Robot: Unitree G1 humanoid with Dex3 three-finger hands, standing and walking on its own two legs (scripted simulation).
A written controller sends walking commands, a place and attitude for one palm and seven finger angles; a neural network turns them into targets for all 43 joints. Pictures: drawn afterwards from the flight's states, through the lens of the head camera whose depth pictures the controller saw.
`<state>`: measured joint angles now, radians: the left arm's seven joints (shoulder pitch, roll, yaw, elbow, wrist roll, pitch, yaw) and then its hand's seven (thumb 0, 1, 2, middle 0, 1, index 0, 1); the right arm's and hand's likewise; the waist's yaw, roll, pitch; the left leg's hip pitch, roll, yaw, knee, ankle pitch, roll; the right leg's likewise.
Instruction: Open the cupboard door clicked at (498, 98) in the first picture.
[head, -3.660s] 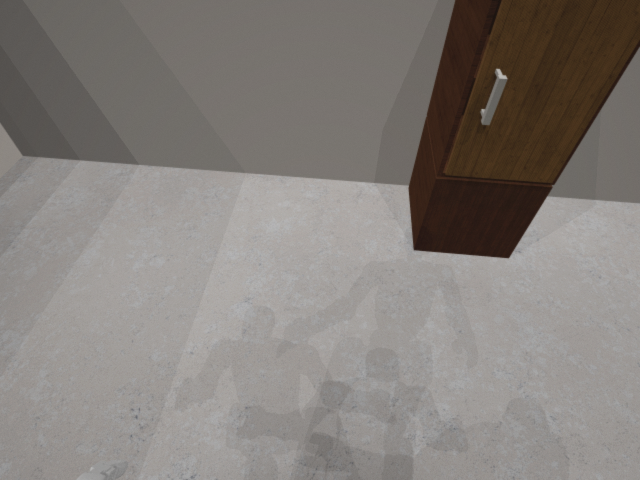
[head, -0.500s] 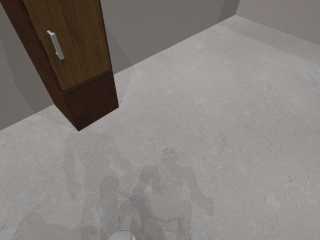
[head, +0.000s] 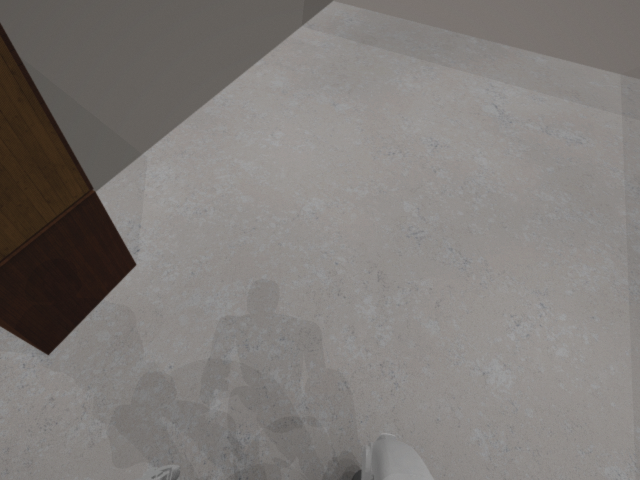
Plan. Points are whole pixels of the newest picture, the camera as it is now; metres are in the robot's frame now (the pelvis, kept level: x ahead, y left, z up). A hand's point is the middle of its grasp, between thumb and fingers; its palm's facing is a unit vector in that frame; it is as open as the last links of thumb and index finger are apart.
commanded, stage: walk to a spot facing it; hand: left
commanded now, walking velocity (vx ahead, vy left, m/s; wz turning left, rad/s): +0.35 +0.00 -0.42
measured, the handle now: out of the picture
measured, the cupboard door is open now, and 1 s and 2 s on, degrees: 0 0 0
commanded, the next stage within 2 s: turn to face it in 0.82 s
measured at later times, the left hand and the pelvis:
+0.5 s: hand (220, 397) +0.26 +0.15 -0.17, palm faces -0.05 -0.97 -0.22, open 7.3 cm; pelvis +0.23 -0.04 +0.00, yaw -8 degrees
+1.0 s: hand (247, 259) +0.53 +0.14 -0.17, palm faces -0.26 -0.95 -0.18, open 7.4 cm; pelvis +0.40 -0.01 +0.00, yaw -20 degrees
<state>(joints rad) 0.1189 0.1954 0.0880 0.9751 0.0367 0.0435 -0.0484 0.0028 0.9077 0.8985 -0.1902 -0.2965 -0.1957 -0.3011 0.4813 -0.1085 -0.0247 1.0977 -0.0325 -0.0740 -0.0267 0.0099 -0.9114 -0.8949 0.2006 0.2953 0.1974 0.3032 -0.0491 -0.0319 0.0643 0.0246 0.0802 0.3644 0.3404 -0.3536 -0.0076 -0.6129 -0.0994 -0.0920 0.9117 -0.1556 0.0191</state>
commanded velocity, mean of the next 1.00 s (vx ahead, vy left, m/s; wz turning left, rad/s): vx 0.23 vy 0.00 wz -0.24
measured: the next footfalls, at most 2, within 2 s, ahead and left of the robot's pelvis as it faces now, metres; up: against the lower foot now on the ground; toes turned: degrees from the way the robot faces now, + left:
right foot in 0.14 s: +0.22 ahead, -0.12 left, +0.00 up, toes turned -12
left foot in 0.64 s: +0.45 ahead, +0.08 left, +0.00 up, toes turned +0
